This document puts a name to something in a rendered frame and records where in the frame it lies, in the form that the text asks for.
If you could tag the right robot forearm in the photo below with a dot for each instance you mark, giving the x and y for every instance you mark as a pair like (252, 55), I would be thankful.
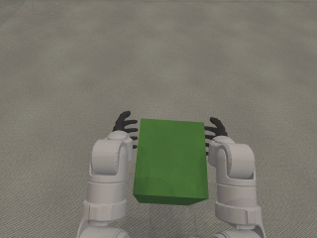
(236, 202)

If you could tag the right robot hand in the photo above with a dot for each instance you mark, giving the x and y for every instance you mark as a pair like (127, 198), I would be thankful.
(219, 131)

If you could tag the left robot hand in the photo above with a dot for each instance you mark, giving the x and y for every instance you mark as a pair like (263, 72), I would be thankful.
(120, 125)

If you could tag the carton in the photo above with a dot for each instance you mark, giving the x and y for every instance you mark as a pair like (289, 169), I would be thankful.
(171, 164)

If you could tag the left robot forearm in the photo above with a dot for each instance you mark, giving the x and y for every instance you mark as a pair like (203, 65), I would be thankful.
(105, 201)

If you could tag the robot left upper arm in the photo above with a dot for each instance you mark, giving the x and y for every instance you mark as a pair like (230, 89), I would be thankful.
(94, 231)

